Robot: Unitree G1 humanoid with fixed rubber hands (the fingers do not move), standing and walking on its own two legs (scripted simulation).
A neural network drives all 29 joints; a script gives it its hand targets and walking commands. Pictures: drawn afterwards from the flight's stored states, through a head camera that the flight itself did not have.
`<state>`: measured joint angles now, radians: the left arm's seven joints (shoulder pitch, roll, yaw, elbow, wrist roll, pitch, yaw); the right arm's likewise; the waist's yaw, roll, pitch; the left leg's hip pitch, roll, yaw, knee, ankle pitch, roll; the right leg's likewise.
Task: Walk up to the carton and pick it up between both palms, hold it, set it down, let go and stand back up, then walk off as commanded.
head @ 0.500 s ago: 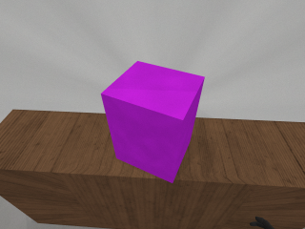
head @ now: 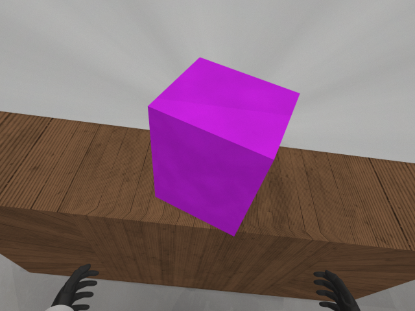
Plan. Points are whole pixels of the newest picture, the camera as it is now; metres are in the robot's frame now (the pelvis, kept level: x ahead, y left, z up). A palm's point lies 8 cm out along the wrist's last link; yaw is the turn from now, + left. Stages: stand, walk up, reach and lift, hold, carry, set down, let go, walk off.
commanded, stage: reach and lift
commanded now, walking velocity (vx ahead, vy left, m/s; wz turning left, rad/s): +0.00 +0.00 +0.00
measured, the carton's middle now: (217, 151) +0.45 -0.02 +0.03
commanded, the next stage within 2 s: none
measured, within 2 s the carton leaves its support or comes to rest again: neither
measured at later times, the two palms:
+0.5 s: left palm (62, 283) +0.20 +0.26 -0.06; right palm (331, 302) +0.16 -0.23 -0.03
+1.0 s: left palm (51, 265) +0.22 +0.28 -0.03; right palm (303, 288) +0.18 -0.17 -0.01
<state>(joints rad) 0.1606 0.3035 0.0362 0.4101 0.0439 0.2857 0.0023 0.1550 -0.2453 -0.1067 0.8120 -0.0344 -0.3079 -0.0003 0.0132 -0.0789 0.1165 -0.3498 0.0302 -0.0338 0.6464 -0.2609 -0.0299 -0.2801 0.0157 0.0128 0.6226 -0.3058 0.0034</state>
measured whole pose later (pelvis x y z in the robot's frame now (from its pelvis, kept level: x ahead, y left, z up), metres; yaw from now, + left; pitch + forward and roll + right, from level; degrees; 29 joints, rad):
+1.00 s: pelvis +0.02 +0.01 +0.01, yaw +0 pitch -2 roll -2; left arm 0.16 0.46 0.00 0.40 -0.21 -0.11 -0.18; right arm 0.32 0.01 0.06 0.40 0.05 -0.35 -0.27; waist 0.01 -0.07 0.10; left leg -0.26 0.03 -0.03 0.52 -0.23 -0.02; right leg -0.17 0.01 0.01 0.43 -0.24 0.01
